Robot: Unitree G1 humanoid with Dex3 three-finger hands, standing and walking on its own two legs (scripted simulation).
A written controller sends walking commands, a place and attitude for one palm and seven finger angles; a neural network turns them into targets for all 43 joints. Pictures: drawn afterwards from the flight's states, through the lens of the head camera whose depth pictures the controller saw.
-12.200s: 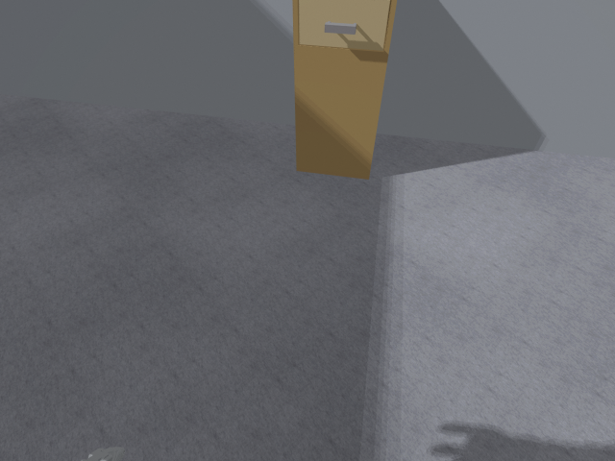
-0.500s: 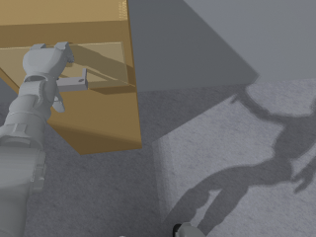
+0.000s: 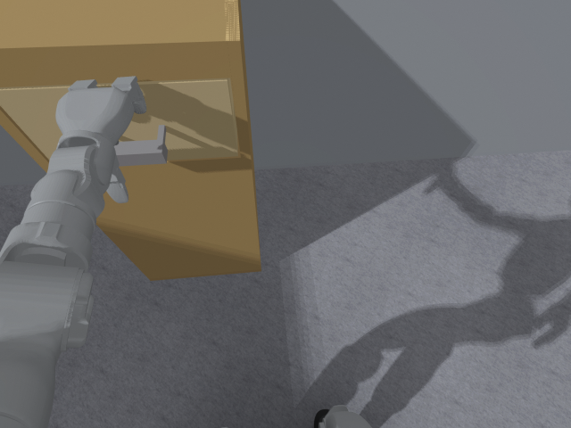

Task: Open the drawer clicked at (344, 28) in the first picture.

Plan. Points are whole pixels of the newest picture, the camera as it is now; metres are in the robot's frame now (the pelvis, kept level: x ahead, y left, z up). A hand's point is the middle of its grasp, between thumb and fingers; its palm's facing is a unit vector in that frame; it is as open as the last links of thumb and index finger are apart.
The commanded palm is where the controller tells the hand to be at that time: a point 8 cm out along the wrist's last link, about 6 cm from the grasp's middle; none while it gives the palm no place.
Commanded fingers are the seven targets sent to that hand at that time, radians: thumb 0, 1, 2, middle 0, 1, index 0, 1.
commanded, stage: lower the fingers behind the handle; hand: left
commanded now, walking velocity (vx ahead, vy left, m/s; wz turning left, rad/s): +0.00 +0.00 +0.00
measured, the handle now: (129, 142) +0.57 +0.22 +0.00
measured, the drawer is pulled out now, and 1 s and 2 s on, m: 0.00 0.00 0.00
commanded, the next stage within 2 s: close the thumb around the handle in 1.64 s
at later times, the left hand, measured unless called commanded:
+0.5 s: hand (110, 163) +0.50 +0.23 +0.04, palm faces -0.06 -0.03 -1.00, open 13.8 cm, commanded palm +0.49 +0.22 +0.09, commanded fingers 0.00 -0.50 0.30 -0.30 -1.20 -0.30 -1.20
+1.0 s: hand (121, 166) +0.52 +0.22 +0.01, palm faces -0.07 -0.03 -1.00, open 13.8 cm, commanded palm +0.51 +0.22 +0.05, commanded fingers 0.00 -0.50 0.30 -0.30 -1.20 -0.30 -1.20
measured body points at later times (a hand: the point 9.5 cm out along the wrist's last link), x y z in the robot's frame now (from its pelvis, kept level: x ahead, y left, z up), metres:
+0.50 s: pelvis -0.01 +0.00 -0.01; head +0.11 +0.00 +0.43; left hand +0.50 +0.22 +0.09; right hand -0.02 -0.29 -0.13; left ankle -0.04 +0.11 -0.71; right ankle +0.01 -0.14 -0.71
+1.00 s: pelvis -0.02 +0.01 -0.02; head +0.12 +0.01 +0.41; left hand +0.51 +0.22 +0.06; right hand -0.06 -0.26 -0.14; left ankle -0.04 +0.11 -0.71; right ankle +0.01 -0.14 -0.71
